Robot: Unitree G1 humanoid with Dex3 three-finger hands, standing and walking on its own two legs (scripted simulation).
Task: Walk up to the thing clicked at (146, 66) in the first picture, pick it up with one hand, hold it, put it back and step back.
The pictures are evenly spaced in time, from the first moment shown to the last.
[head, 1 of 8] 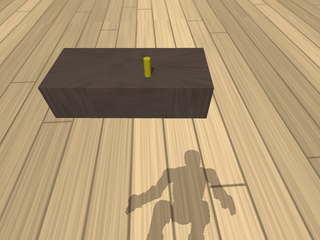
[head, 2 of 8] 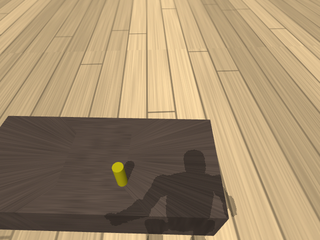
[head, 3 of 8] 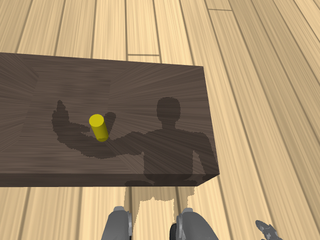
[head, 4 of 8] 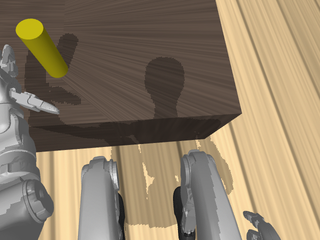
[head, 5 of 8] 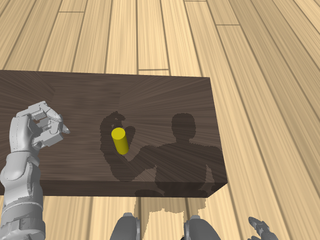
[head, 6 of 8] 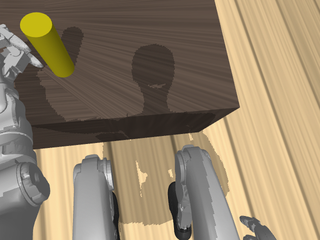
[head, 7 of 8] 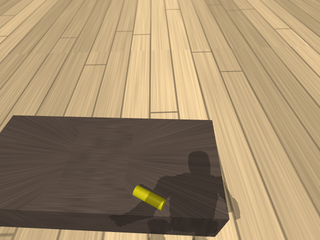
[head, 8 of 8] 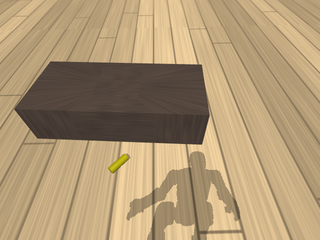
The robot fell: no
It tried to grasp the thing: yes
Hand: left
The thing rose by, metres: 0.00
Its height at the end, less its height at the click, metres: -0.38
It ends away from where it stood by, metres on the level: 0.38
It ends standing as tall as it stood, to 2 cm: no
